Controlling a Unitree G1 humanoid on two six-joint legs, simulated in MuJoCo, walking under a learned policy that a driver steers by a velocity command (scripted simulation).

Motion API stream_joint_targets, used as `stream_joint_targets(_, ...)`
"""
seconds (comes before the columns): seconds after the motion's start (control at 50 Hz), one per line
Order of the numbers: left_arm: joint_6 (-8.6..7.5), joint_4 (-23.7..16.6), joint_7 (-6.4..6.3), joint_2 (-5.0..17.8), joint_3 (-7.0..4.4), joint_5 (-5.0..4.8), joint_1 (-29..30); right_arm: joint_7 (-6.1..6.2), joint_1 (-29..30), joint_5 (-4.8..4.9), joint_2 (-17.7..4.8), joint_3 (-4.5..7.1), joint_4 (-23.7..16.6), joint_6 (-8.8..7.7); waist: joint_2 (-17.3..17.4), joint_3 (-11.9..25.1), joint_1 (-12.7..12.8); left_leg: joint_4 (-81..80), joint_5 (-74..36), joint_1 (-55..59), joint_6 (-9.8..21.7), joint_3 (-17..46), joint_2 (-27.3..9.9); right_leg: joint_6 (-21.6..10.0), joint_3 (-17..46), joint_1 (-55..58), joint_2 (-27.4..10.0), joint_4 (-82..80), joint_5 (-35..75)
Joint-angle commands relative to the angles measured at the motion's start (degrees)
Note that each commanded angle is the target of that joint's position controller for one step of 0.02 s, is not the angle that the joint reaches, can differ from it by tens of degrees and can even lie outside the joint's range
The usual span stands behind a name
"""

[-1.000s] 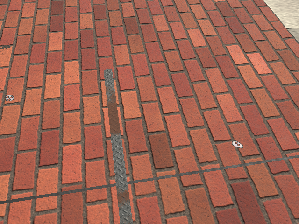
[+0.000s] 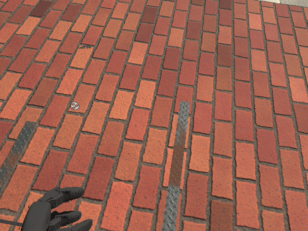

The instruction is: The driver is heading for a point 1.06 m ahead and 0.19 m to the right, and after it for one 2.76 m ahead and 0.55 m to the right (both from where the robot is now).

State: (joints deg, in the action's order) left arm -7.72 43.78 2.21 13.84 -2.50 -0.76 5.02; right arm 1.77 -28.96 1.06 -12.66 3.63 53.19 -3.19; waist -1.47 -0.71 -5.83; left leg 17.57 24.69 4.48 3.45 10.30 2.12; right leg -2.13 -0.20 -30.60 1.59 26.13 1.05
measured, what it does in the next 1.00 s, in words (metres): walks ahead: right foot, then left foot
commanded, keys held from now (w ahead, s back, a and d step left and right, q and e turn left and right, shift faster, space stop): w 0.38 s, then w+e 0.62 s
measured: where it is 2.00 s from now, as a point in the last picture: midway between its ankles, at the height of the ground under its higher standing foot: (170, 124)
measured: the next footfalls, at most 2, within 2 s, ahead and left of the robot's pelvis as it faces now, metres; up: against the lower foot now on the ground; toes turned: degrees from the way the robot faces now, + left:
right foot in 0.02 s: +0.19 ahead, -0.12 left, +0.00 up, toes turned +2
left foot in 0.52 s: +0.45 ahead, +0.15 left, +0.00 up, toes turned +1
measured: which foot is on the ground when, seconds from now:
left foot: down 0.00-0.04, up 0.06-0.50, down 0.52-1.00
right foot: up 0.00-0.00, down 0.02-0.52, up 0.54-1.00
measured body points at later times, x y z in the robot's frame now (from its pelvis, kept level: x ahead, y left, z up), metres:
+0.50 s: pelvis +0.27 +0.02 +0.01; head +0.30 +0.03 +0.45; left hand +0.23 +0.29 -0.13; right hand +0.52 -0.19 -0.07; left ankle +0.41 +0.15 -0.72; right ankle +0.15 -0.12 -0.73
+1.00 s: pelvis +0.52 +0.03 +0.00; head +0.55 +0.01 +0.45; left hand +0.77 +0.20 -0.09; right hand +0.46 -0.25 -0.13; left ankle +0.41 +0.15 -0.73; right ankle +0.65 -0.14 -0.69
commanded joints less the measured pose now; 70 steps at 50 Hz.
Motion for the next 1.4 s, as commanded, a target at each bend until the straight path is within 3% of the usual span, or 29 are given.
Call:
stream_joint_targets(0.02, -0.93, -0.72, -0.69, 9.99, -3.48, 0.44, -10.72, -0.33, 2.83, -0.80, -8.43, 1.69, -3.62, -0.11, 10.59, 7.74, 10.10, 17.04, -54.78, -6.56, 3.35, 3.28, -9.75, -5.06, 0.12, 22.77, -1.11, 0.76, -1.45)
stream_joint_targets(0.04, -0.60, 0.99, -1.14, 13.31, -4.12, 1.26, -22.54, -0.54, 3.89, -1.86, -7.04, 0.99, -5.27, -0.32, 3.98, 17.13, 14.15, 33.91, -38.37, -17.94, 2.03, 1.50, -5.60, -9.05, 12.22, 40.65, -11.44, 3.02, -2.44)
stream_joint_targets(0.06, -0.11, 3.97, -0.44, 15.69, -4.92, 1.14, -27.82, -1.25, -7.09, 0.04, 0.82, -0.97, -3.99, -1.15, -16.85, 25.61, 9.45, 53.84, 5.04, -39.22, -1.84, -0.44, 3.29, -18.86, 40.36, 59.55, -25.24, -3.25, -13.40)
stream_joint_targets(0.08, -0.03, 4.12, -0.27, 9.64, -3.58, 0.01, -26.59, -1.06, -4.72, 1.55, -5.46, 0.10, -2.95, -1.80, -11.44, 19.77, 10.99, 60.11, 6.61, -45.81, -0.97, 2.90, 0.44, -16.72, 45.08, 55.09, -23.88, -9.04, -23.24)
stream_joint_targets(0.1, 0.09, 3.30, -0.57, 6.92, -2.81, -0.35, -21.29, -1.05, 3.99, 1.94, -9.11, 1.00, -5.15, -2.19, -5.79, 9.60, 11.06, 59.90, 1.54, -47.91, -0.44, 1.03, -2.07, -13.77, 34.69, 45.21, -21.31, -10.22, -21.14)
stream_joint_targets(0.12, 0.29, 2.53, -0.62, 6.50, -2.34, 0.19, -16.82, -0.84, 8.52, 1.28, -8.89, 0.98, -6.27, -2.44, 0.34, 4.86, 9.05, 57.48, -3.19, -45.04, -0.32, -1.43, -4.98, -12.45, 27.44, 35.27, -19.04, -11.88, -14.01)
stream_joint_targets(0.14, 0.35, 2.48, -0.50, 5.68, -2.04, 0.78, -15.03, -0.75, 10.49, 0.12, -8.39, 1.27, -6.85, -2.52, 1.22, 2.43, 7.55, 54.58, -5.33, -43.13, -0.45, -2.68, -6.62, -12.27, 23.30, 28.96, -17.22, -13.17, -8.26)
stream_joint_targets(0.22, 0.10, 4.44, -0.67, 5.85, -1.76, 0.78, -16.58, -0.98, 9.99, -0.16, -4.21, 0.85, -7.62, -1.55, -2.62, 0.97, 4.59, 45.44, -7.88, -39.56, -1.18, -5.14, -9.86, -12.62, 14.45, 21.08, -14.21, -18.12, -2.37)
stream_joint_targets(0.3, 0.76, 5.45, -1.59, 8.92, -2.43, 0.27, -19.30, -1.38, 19.33, -0.99, -3.69, 0.02, -10.73, -1.72, -1.48, -1.06, 6.65, 30.26, -19.66, -41.21, -2.61, -7.34, -10.04, -11.67, 8.74, 20.12, -12.78, -20.12, 0.08)
stream_joint_targets(0.44, 2.23, 8.34, -1.79, 10.61, -2.45, -1.11, -26.70, -3.03, 31.30, 0.06, -5.44, -0.29, -15.01, -2.51, -2.12, -2.93, 9.82, 13.88, -24.48, -35.78, -2.19, -8.88, -6.06, -8.85, 8.48, 25.11, -14.41, -15.39, -1.85)
stream_joint_targets(0.48, 2.95, 8.32, -2.06, 11.94, -2.79, -1.10, -25.99, -3.27, 28.87, 0.04, -7.44, 0.44, -14.82, -3.08, -3.00, -1.72, 7.33, 10.95, -21.12, -30.49, -1.29, -9.20, -4.85, -7.74, 10.20, 26.60, -15.46, -11.62, 0.08)
stream_joint_targets(0.52, 3.18, 7.57, -2.17, 9.95, -1.91, -0.45, -24.89, -2.51, 15.05, -0.47, -12.11, 2.79, -11.13, -3.45, -1.55, 6.70, 0.37, 9.68, -20.68, -9.82, 1.51, -8.74, -5.48, -4.62, 6.77, 21.38, -10.34, 4.78, 7.67)
stream_joint_targets(0.54, 3.00, 5.49, -2.18, 5.54, -0.34, 1.33, -24.98, -1.78, 4.24, -1.36, -17.21, 4.08, -9.93, -3.21, 7.24, 16.77, -3.14, 10.84, -21.17, 7.06, 5.11, 4.34, -18.36, -1.90, 2.71, 9.82, -5.29, 24.75, -9.03)
stream_joint_targets(0.56, 1.99, 5.27, -2.13, 1.05, 0.73, -0.74, -32.32, -2.33, 2.74, -1.90, -19.01, 4.26, -8.69, -2.67, 22.64, 23.01, 0.69, 2.71, -9.16, 18.65, 12.19, 27.91, -28.00, -0.14, 3.65, -7.69, 0.91, 40.14, -35.00)
stream_joint_targets(0.58, 1.79, 6.22, -2.35, 7.92, -0.92, -2.12, -29.43, -2.54, 4.85, -1.60, -12.80, 2.79, -9.47, -2.80, 13.99, 17.09, -0.54, 0.23, -3.72, 13.37, 10.32, 26.51, -25.80, -0.29, 8.36, -12.61, -2.15, 46.80, -33.23)
stream_joint_targets(0.6, 1.84, 4.98, -2.42, 9.74, -1.64, -2.35, -25.04, -2.53, 8.97, -1.07, -10.11, 1.87, -9.99, -3.03, 10.74, 10.20, 0.25, -0.58, -5.89, 6.24, 8.09, 17.42, -24.07, -0.84, 7.57, -14.38, -4.38, 47.15, -27.51)
stream_joint_targets(0.62, 2.27, 4.92, -2.74, 8.82, -1.72, -1.83, -23.31, -2.73, 13.27, -1.17, -8.55, 1.26, -10.29, -3.20, 6.84, 6.91, 2.25, -2.28, -10.99, -0.81, 6.99, 11.32, -21.61, -0.42, 6.74, -11.67, -6.72, 45.47, -22.76)
stream_joint_targets(0.68, 4.25, 4.70, -2.42, 5.80, -2.08, -1.32, -23.71, -2.86, 17.86, -1.79, -6.27, 1.00, -9.36, -3.94, 8.12, 2.39, 5.82, -7.65, -19.04, -10.93, 6.10, -0.43, -17.58, 0.21, 6.37, -5.79, -9.56, 41.10, -15.97)
stream_joint_targets(0.82, 5.45, 0.78, -1.43, 4.07, -2.06, -0.64, -16.15, -1.21, 15.35, -2.06, -9.19, 2.12, -6.24, -3.94, 4.64, -1.73, 5.43, -10.60, -28.16, -9.64, 6.27, -13.82, -17.02, 1.44, 6.22, -11.04, -9.06, 26.88, -1.41)
stream_joint_targets(0.96, 5.25, -5.38, 1.12, 3.22, -1.06, -0.51, -3.52, -0.60, 9.90, -0.60, -12.00, 3.00, -3.84, -1.86, 3.62, -5.69, 1.31, -7.75, -32.21, -0.23, 4.87, -20.54, -19.38, -1.03, -1.16, -12.25, -7.61, 13.10, -2.41)
stream_joint_targets(1.02, 5.51, -6.85, 1.71, 5.16, -2.02, -0.68, -5.23, -0.37, 11.06, 0.02, -14.24, 3.53, -4.13, -0.71, 6.20, -2.49, 4.18, 0.78, -54.88, 2.28, 3.23, -23.06, -19.68, -3.94, -5.82, -4.43, -3.33, 11.66, -10.49)
stream_joint_targets(1.06, 5.73, -4.37, 1.30, 9.12, -4.42, -1.01, -17.45, -0.07, 12.92, 0.50, -15.52, 3.74, -4.71, 0.22, 6.98, 4.60, 11.58, 18.07, -67.00, -0.72, 1.29, -24.98, -17.71, -7.13, -8.24, 12.61, 1.81, 8.29, -11.32)
stream_joint_targets(1.08, 6.11, -1.72, 0.21, 13.49, -6.64, -0.88, -27.25, 0.15, 12.85, 0.09, -14.71, 3.31, -5.42, 0.03, 3.91, 9.66, 16.00, 33.56, -55.81, -12.12, -1.30, -25.13, -15.41, -9.65, -2.85, 30.01, 0.87, 5.65, -8.84)
stream_joint_targets(1.1, 6.21, -1.24, -0.75, 20.25, -7.81, -1.12, -28.05, -0.49, 8.94, -2.37, -6.01, 0.84, -8.42, -1.25, -12.18, 12.55, 10.38, 54.79, -1.59, -38.41, -5.06, -23.01, -5.46, -18.11, 26.16, 48.77, -14.28, 2.74, -12.29)
stream_joint_targets(1.12, 5.16, -3.52, -0.41, 18.48, -6.69, -0.29, -29.02, -1.26, 11.48, -0.47, -7.48, 0.33, -10.11, -4.05, -8.83, 22.78, 11.52, 64.69, 10.42, -47.07, -5.03, -7.48, -0.05, -24.34, 49.67, 55.06, -21.58, -7.79, -19.85)
stream_joint_targets(1.14, 4.37, -2.98, -0.09, 14.27, -5.53, 0.17, -27.86, -1.81, 18.16, 1.76, -10.73, 1.20, -11.94, -5.44, -4.20, 16.17, 13.26, 64.47, 5.19, -52.81, -3.60, -4.78, -3.17, -20.61, 42.27, 51.97, -20.09, -9.86, -16.21)
stream_joint_targets(1.2, 3.54, -5.07, -0.32, 8.17, -3.65, 0.09, -17.47, -1.01, 17.82, -0.87, -11.32, 1.78, -10.95, -5.40, 0.75, 5.46, 6.12, 51.24, -5.17, -43.66, -2.87, -4.92, -9.20, -15.60, 23.92, 29.08, -13.18, -10.50, -1.38)
stream_joint_targets(1.28, 3.15, -5.30, -1.49, 10.12, -4.03, -0.05, -18.58, -1.03, 18.94, -2.02, -8.86, 1.54, -12.39, -2.98, 0.65, 3.04, 4.63, 41.22, -10.48, -39.98, -5.82, -6.60, -8.81, -15.59, 18.28, 19.80, -10.54, -13.54, 6.55)
stream_joint_targets(1.4, 3.89, -3.71, -2.84, 10.22, -3.87, -0.40, -23.76, -2.24, 30.39, -1.37, -6.15, 0.06, -15.52, -3.37, -3.15, 0.81, 9.58, 17.32, -31.53, -35.57, -6.57, -8.53, -4.53, -10.59, 13.09, 17.19, -6.43, -12.73, -0.67)
Velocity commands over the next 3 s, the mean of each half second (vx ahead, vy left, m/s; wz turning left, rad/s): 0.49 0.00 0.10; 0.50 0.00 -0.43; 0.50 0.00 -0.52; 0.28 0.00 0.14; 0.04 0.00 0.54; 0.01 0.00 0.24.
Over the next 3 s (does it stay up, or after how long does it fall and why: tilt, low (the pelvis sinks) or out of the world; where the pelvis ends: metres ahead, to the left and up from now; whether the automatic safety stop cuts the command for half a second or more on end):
stays up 0.99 -0.16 0.01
